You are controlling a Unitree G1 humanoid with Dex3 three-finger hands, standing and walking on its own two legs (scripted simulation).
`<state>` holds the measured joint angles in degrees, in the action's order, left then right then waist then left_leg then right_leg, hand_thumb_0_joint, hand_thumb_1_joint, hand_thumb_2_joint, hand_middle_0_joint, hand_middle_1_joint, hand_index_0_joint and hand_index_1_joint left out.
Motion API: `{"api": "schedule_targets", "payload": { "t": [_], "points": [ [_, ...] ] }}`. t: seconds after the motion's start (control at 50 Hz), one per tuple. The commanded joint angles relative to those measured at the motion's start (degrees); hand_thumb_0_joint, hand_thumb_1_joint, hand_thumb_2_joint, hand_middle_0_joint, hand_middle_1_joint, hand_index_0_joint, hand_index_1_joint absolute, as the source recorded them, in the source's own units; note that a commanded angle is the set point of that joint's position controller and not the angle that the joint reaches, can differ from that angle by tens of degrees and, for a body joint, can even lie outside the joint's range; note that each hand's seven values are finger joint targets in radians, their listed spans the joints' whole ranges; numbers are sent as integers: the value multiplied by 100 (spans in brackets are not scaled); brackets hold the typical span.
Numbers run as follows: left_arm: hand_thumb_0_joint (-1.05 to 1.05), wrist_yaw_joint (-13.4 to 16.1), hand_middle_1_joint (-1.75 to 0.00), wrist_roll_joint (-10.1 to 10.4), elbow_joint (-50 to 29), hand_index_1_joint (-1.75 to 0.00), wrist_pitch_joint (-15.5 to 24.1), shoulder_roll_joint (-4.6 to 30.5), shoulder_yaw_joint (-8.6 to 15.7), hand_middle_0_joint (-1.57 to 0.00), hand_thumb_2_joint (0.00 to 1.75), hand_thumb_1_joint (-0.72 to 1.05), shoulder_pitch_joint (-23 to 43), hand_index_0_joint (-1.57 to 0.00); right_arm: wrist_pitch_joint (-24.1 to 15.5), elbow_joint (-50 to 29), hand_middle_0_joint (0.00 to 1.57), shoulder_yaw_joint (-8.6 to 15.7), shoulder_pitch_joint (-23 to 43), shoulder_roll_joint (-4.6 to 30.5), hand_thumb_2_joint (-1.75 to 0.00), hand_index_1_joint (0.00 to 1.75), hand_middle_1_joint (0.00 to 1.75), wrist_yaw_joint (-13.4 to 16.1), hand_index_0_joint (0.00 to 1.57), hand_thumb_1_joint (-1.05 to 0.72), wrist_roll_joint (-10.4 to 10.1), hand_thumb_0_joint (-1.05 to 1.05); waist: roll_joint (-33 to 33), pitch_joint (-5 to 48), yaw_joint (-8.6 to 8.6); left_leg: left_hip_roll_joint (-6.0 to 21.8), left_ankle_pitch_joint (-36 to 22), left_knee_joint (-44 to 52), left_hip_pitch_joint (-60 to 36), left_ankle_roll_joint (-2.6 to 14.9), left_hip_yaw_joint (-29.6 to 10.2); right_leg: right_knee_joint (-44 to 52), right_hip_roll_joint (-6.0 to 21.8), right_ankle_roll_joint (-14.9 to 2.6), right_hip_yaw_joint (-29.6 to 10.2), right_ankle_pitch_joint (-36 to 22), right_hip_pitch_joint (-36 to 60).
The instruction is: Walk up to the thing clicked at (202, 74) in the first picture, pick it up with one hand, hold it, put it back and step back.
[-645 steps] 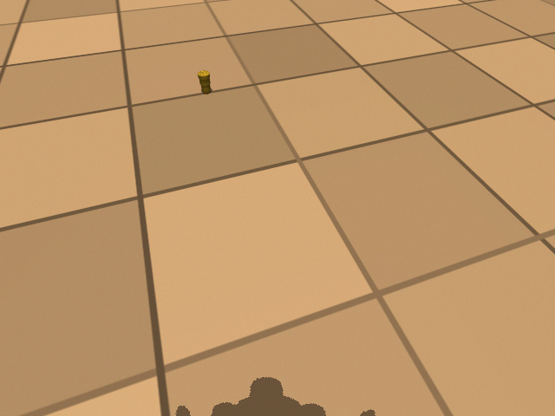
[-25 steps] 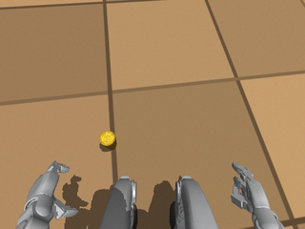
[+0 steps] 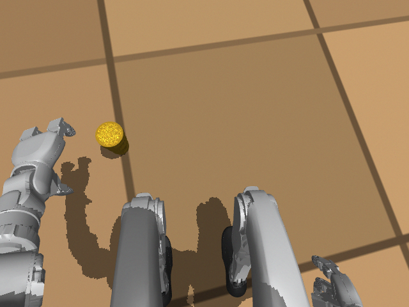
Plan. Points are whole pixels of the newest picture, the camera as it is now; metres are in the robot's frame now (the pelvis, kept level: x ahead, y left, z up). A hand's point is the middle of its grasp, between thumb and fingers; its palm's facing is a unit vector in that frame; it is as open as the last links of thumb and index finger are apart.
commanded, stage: rise first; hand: left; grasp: from above
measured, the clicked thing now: (115, 141) +0.51 +0.26 -0.37
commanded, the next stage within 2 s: approach in 1.14 s
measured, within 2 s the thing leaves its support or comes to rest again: neither
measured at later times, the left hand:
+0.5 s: hand (73, 152) +0.43 +0.32 -0.21, palm faces -0.47 -0.06 -0.88, open 13.9 cm
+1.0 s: hand (81, 146) +0.46 +0.31 -0.24, palm faces -0.46 -0.04 -0.89, open 14.1 cm
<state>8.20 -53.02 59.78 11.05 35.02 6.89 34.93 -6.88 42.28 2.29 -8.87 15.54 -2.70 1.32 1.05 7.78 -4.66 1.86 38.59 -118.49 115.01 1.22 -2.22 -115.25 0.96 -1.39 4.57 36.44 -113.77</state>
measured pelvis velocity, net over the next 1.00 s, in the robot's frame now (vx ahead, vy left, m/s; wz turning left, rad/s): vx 0.00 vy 0.01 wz -0.05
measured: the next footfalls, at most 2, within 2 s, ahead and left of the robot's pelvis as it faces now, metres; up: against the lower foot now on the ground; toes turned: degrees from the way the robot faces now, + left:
none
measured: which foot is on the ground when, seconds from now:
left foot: down 0.00-1.00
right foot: down 0.00-1.00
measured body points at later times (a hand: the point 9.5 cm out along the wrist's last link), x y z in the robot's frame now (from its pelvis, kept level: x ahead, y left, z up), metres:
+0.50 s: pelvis +0.00 +0.01 -0.06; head +0.23 +0.06 +0.32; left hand +0.45 +0.32 -0.16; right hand +0.07 -0.27 -0.17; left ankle +0.08 +0.12 -0.40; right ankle +0.10 -0.11 -0.40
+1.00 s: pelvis +0.00 +0.01 -0.07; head +0.26 +0.07 +0.30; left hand +0.48 +0.31 -0.19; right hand +0.05 -0.27 -0.18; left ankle +0.08 +0.12 -0.40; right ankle +0.10 -0.11 -0.40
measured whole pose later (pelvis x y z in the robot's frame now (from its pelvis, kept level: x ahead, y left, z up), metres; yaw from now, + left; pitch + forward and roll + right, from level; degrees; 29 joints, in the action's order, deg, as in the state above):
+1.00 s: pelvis +0.00 +0.01 -0.07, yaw -3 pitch +36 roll -7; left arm 20.0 -72.9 76.6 15.4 43.5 7.2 51.4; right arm -2.1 42.5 -1.0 -9.2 16.3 -7.8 6.9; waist -0.9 3.2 -10.7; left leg 1.7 40.8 -132.3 128.3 2.7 -3.6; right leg -127.1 1.2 -0.2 5.8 38.1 -125.4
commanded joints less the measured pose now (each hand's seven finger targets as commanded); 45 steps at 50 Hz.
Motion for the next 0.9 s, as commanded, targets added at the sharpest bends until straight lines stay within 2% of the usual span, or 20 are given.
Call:
{"api": "schedule_targets", "payload": {
  "t": [0.0, 0.02, 0.06, 0.08, 0.12, 0.14, 0.16, 0.18, 0.22, 0.32, 0.36, 0.4, 0.44, 0.58, 0.6, 0.66, 0.72, 0.8, 0.82, 0.88],
  "points": [
    [0, 383, -105, -428, -264, -105, 282, 1851, 400, -5, 103, -54, 1474, -6, -58, -334, 20, 368, -766, 1141, -90, 30, 30, 23, 20, -88, 8, 0, 505, 3311, -17, -275, -471, 1218, -1866, 92, 88, 1234, -205, -85, -51, -326, 1792],
    [0, 457, -104, -489, -235, -104, 312, 1840, 428, -5, 103, -54, 1416, -6, -31, -313, 20, 359, -767, 1170, -90, 30, 30, -6, 20, -89, 23, 0, 562, 3365, 46, -260, -502, 1230, -2017, 72, 3, 1132, -196, -101, 2, -368, 1634],
    [0, 599, -104, -714, -23, -103, 345, 1921, 437, -5, 102, -54, 1557, -6, 53, -282, 20, 348, -862, 1204, -90, 30, 30, -40, 20, -89, 48, 0, 670, 3463, 6, -261, -698, 1131, -2114, 46, -16, 986, -203, -116, 52, -532, 1480],
    [0, 660, -103, -805, -56, -103, 381, 1913, 368, -6, 102, -54, 1804, -6, 82, -258, 20, 326, -886, 1201, -90, 30, 30, -70, 20, -90, 68, 0, 856, 3433, -71, -254, -764, 1101, -2111, 27, -56, 870, -199, -126, 79, -595, 1349],
    [0, 776, -102, -933, -44, -102, 381, 2022, 374, -6, 101, -54, 2067, -7, 143, -229, 20, 339, -916, 1276, -90, 30, 30, -110, 20, -90, 116, 0, 1096, 3498, -103, -213, -761, 1167, -2391, -28, -202, 712, -163, -133, 141, -577, 1045],
    [0, 813, -103, -1004, -28, -102, 375, 1921, 248, -6, 101, -54, 2266, -7, 174, -224, 20, 345, -956, 1266, -90, 30, 30, -121, 20, -90, 129, 0, 1172, 3490, -181, -206, -788, 1105, -2426, -26, -174, 694, -176, -132, 155, -613, 975],
    [0, 875, -101, -1061, -190, -101, 395, 2019, 284, -7, 102, -55, 2528, -6, 189, -204, 20, 363, -980, 1300, -90, 30, 30, -131, 20, -90, 142, 0, 1292, 3677, -183, -197, -828, 1107, -2552, -50, -222, 617, -163, -142, 171, -637, 912],
    [0, 910, -101, -1147, 118, -101, 363, 1965, 239, -6, 102, -55, 2424, -6, 213, -160, 20, 351, -1013, 1325, -91, 30, 30, -148, 20, -91, 170, 0, 1311, 3553, -260, -189, -849, 1065, -2526, -64, -266, 534, -152, -133, 197, -655, 791],
    [0, 970, -101, -1183, 108, -101, 352, 1914, 174, -6, 101, -54, 2600, -7, 238, -147, 20, 351, -1067, 1338, -91, 30, 30, -178, 20, -91, 210, 0, 1277, 3550, -304, -193, -870, 975, -2513, -49, -249, 534, -139, -117, 199, -665, 737],
    [0, 1067, -101, -1409, 381, -100, 286, 2069, 166, -7, 99, -52, 2843, -8, 297, -77, 20, 339, -1069, 1377, -91, 30, 30, -222, 20, -91, 293, 0, 1428, 3522, -364, -195, -728, 828, -2409, -50, -274, 372, -110, -108, 212, -594, 510],
    [0, 1061, -100, -1450, 526, -100, 276, 1959, 76, -8, 98, -51, 2835, -9, 316, -72, 20, 302, -1093, 1362, -91, 30, 30, -256, 20, -91, 334, 0, 1346, 3399, -448, -202, -700, 777, -2314, -36, -286, 362, -103, -97, 219, -588, 495],
    [0, 1072, -98, -1534, 560, -98, 262, 2150, 160, -10, 97, -50, 2886, -10, 340, -71, 20, 288, -1100, 1390, -91, 30, 30, -277, 20, -91, 343, 0, 1336, 3499, -396, -213, -801, 695, -2308, -24, -265, 333, -90, -98, 197, -657, 512],
    [0, 1090, -97, -1536, 479, -97, 294, 2178, 147, -12, 96, -49, 3075, -12, 362, -80, 20, 264, -1122, 1343, -91, 30, 30, -298, 20, -92, 374, 0, 1173, 3610, -429, -250, -818, 535, -2110, 42, -147, 381, -125, -87, 163, -748, 767],
    [0, 1170, -100, -1806, 787, -99, 416, 2321, 206, -9, 98, -52, 3155, -10, 420, -48, 20, 189, -1194, 1369, -91, 30, 30, -367, 20, -92, 435, 0, 1174, 3582, -516, -251, -980, 342, -1942, 41, -172, 193, -140, -86, 186, -872, 642],
    [0, 1191, -101, -1816, 636, -101, 464, 2410, 280, -8, 98, -52, 3246, -9, 432, -29, 20, 175, -1239, 1366, -91, 30, 30, -372, 20, -92, 460, 0, 1175, 3626, -524, -252, -1072, 280, -1938, 45, -149, 174, -133, -73, 183, -946, 703],
    [0, 1217, -101, -1863, 920, -101, 498, 2309, 198, -9, 98, -53, 3068, -10, 445, -37, 20, 149, -1239, 1352, -91, 30, 30, -398, 20, -92, 478, 0, 1119, 3581, -529, -278, -1091, 176, -1804, 83, -62, 201, -164, -59, 164, -1026, 821],
    [0, 1272, -103, -1808, 876, -102, 505, 2411, 313, -7, 99, -54, 3121, -8, 455, -32, 20, 148, -1271, 1352, -91, 30, 30, -410, 20, -92, 505, 0, 1135, 3693, -504, -265, -1125, 119, -1775, 92, -36, 171, -171, -50, 153, -1052, 877],
    [0, 1324, -103, -1864, 884, -103, 492, 2405, 247, -7, 100, -55, 3272, -7, 457, 2, 20, 133, -1335, 1374, -91, 30, 30, -429, 20, -92, 534, 0, 1191, 3644, -577, -247, -1104, 89, -1756, 97, -55, 157, -202, -57, 190, -1073, 855],
    [0, 1355, -102, -1856, 905, -102, 493, 2517, 346, -7, 101, -56, 3271, -7, 453, 8, 20, 142, -1336, 1407, -91, 30, 30, -430, 20, -92, 534, 0, 1216, 3637, -549, -226, -1104, 109, -1796, 78, -106, 96, -188, -67, 208, -1041, 757],
    [0, 1377, -104, -1845, 791, -103, 476, 2419, 288, -6, 100, -55, 3321, -7, 447, 17, 20, 160, -1365, 1449, -91, 30, 30, -437, 20, -92, 540, 0, 1510, 3723, -599, -185, -1320, 144, -2158, 11, -221, -26, -175, -80, 248, -1107, 485]
  ]
}}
